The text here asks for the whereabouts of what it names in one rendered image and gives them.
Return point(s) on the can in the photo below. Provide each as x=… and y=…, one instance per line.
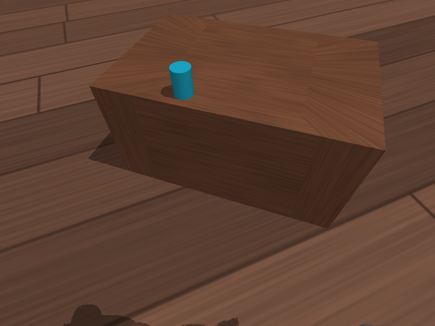
x=181, y=78

